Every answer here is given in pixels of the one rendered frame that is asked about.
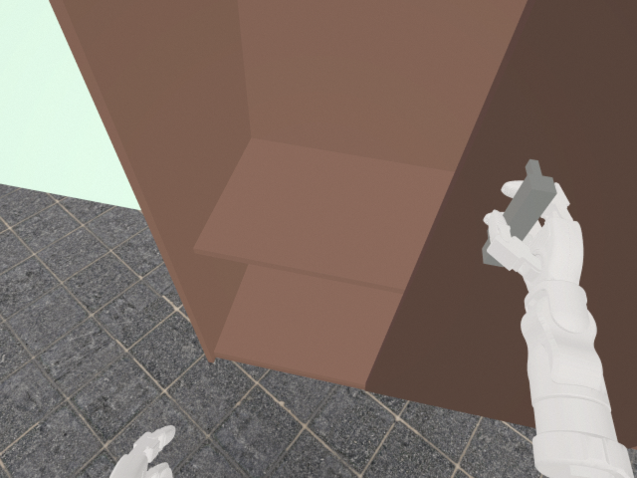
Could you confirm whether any right robot forearm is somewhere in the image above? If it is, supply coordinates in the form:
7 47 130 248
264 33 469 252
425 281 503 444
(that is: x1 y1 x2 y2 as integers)
521 280 634 478

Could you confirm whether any robot right hand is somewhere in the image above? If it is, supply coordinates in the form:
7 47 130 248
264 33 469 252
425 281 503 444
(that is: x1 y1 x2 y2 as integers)
484 180 583 291

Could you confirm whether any handle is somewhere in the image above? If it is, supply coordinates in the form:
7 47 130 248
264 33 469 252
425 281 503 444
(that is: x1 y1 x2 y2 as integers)
482 159 557 267

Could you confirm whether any robot left hand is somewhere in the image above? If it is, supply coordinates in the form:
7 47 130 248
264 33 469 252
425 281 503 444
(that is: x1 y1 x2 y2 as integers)
109 425 175 478

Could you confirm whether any wardrobe door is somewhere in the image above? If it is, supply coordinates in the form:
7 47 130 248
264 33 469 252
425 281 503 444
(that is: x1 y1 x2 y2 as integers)
365 0 637 449

